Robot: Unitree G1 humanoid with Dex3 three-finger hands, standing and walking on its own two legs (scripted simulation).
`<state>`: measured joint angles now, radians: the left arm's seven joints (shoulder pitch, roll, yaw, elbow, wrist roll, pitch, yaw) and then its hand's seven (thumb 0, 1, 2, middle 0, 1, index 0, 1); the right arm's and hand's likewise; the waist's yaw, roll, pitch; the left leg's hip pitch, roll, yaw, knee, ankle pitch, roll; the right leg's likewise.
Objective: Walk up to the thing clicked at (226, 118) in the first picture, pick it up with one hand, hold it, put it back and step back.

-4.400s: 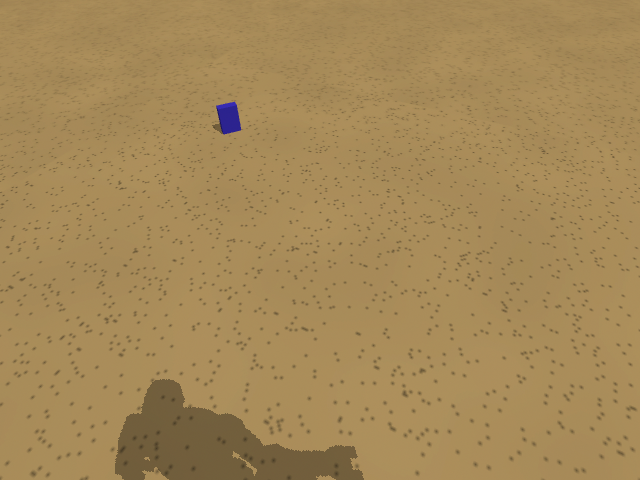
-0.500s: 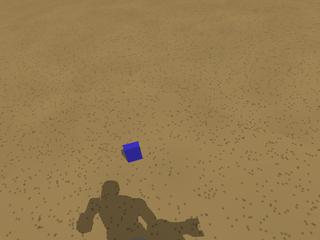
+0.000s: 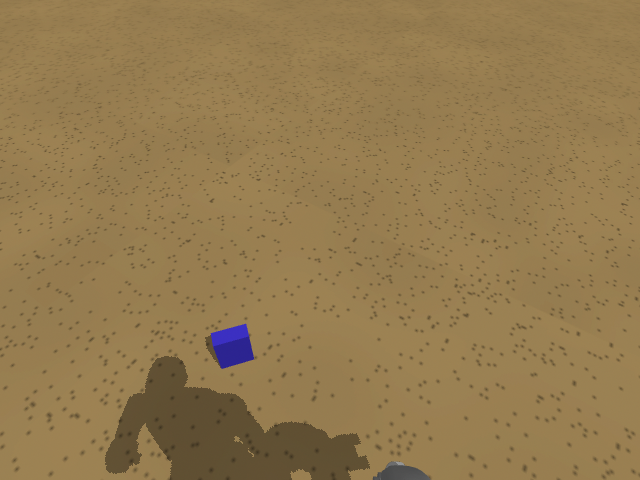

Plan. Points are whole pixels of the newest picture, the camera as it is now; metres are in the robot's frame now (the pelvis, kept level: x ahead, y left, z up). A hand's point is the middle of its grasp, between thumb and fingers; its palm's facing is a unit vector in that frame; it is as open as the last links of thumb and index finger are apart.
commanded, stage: walk up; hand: left
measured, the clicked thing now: (233, 346) +0.63 +0.26 -0.69
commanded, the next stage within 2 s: none
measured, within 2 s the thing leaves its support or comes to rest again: neither
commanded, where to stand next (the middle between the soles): +0.28 +0.01 m, yaw +2 degrees
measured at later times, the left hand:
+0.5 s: hand out of the picture +0.17 +0.28 -0.15, palm faces +0.00 -0.92 -0.39, open 7.4 cm
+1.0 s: hand (166, 393) +0.29 +0.26 -0.16, palm faces -0.04 -0.93 -0.37, open 7.4 cm
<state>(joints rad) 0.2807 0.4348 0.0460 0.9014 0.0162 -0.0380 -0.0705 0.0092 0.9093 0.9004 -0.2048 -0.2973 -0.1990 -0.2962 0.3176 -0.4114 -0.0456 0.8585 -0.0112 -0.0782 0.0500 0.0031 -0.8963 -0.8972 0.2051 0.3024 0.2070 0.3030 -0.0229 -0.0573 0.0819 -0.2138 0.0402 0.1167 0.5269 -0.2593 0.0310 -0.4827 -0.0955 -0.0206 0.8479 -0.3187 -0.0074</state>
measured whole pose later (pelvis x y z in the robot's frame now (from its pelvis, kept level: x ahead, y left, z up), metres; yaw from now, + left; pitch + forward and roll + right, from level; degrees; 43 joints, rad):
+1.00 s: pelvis +0.22 +0.00 -0.01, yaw +0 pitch -3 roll +0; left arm 0.16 0.37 0.00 1.02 0.01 -0.01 -0.02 0.01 0.91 0.90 -0.21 -0.30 -0.20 -0.30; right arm 0.15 -0.38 0.00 1.01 0.01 -0.01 0.02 0.00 -0.90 -0.90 0.20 0.30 0.20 0.30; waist 0.00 0.02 0.09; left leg -0.30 0.05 0.06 0.63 -0.28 -0.01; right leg -0.32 -0.04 -0.03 0.64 -0.27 0.01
